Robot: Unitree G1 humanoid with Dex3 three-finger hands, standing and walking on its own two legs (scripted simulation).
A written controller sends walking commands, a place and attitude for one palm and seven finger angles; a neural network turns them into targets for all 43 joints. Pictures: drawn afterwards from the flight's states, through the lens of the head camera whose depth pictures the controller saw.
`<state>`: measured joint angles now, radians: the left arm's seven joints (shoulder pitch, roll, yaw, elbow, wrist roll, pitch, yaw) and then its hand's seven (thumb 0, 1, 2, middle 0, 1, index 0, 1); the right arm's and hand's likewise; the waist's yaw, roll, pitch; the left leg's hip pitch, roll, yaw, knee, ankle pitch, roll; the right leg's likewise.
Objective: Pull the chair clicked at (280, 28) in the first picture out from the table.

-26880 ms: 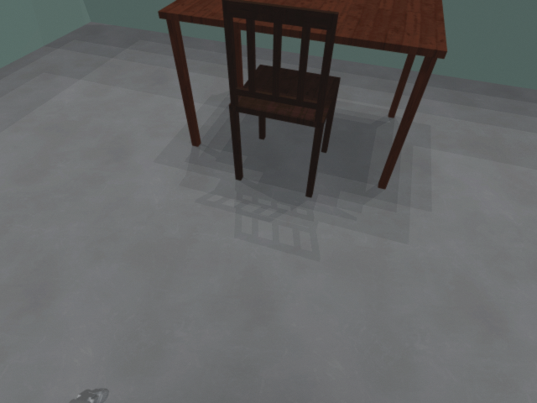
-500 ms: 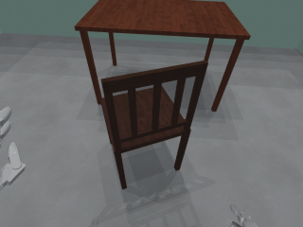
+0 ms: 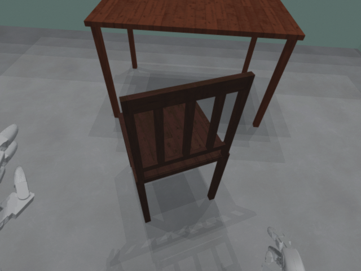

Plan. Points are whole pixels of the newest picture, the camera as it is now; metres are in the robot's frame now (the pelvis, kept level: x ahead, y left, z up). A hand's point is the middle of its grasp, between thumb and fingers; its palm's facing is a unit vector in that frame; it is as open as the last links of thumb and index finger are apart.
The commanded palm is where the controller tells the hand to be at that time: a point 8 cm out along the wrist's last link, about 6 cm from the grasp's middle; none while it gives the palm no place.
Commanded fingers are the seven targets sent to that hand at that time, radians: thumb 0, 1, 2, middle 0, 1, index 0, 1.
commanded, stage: stop stepping back and stand still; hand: left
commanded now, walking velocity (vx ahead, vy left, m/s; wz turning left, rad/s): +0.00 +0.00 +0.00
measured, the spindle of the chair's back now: (188, 130) +0.57 +0.01 -0.09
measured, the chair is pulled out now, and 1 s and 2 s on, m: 0.55 0.55 0.55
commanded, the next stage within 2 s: let the arm hang, fingers relaxed in 0.28 s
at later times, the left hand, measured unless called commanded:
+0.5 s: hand (67, 220) +0.22 +0.27 -0.02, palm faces +0.20 -0.88 -0.43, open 7.4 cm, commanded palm none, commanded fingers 0.00 0.90 0.90 -0.20 -0.30 -0.20 -0.30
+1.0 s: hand out of the picture +0.00 +0.19 -0.17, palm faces -0.01 -0.97 -0.23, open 7.3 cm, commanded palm none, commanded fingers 0.00 0.90 0.90 -0.20 -0.30 -0.20 -0.30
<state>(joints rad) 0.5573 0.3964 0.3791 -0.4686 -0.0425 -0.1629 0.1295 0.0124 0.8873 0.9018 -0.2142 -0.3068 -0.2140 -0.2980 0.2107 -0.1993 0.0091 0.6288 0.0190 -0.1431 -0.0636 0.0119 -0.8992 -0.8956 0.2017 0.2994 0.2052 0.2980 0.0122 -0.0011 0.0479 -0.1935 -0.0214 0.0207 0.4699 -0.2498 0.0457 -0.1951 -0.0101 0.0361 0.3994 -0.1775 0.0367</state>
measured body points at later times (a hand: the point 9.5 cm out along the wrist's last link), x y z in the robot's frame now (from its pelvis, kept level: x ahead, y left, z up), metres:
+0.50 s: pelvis +0.02 +0.01 -0.01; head +0.03 +0.00 +0.44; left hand +0.20 +0.31 +0.01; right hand +0.18 -0.23 -0.12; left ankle +0.00 +0.09 -0.74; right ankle +0.03 -0.15 -0.74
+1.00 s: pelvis +0.02 +0.00 +0.00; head +0.06 +0.00 +0.45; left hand +0.00 +0.24 -0.15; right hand -0.01 -0.22 -0.16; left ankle +0.00 +0.09 -0.74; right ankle +0.02 -0.15 -0.74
